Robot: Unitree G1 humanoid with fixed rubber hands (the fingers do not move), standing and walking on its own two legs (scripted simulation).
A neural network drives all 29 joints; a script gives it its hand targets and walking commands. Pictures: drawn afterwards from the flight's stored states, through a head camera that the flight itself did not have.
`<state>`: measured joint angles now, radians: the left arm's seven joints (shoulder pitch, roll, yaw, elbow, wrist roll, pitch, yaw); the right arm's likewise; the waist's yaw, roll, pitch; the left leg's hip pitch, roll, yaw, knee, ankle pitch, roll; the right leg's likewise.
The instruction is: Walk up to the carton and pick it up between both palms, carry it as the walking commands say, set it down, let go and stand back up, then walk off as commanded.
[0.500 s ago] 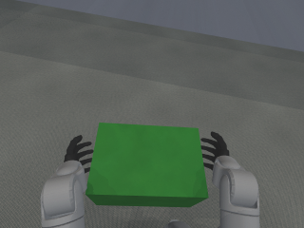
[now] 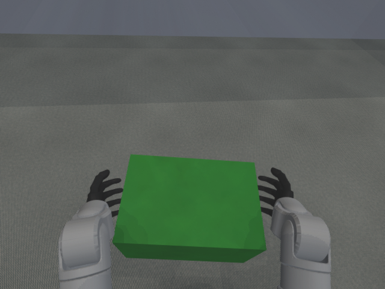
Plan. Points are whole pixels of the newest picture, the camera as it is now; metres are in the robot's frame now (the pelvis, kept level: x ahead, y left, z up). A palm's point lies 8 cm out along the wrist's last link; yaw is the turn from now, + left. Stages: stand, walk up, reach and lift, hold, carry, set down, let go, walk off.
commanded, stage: carry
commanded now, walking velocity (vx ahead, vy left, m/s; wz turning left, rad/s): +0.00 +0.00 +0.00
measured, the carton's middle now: (189, 210) +0.30 +0.00 -0.01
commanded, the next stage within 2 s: none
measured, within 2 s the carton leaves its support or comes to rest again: neither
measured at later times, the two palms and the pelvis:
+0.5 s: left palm (87, 247) +0.20 +0.16 +0.09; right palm (302, 246) +0.19 -0.18 +0.09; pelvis -0.07 +0.00 +0.01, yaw -1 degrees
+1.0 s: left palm (88, 258) +0.18 +0.16 +0.09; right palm (308, 253) +0.18 -0.18 +0.09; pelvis -0.08 -0.01 +0.01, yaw +0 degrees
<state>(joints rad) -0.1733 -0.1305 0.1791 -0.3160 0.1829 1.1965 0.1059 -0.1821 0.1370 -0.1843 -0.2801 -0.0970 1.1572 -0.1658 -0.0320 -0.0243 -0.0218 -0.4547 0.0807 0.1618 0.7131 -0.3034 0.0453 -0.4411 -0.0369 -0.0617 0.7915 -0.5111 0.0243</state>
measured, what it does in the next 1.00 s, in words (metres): steps on the spot: right foot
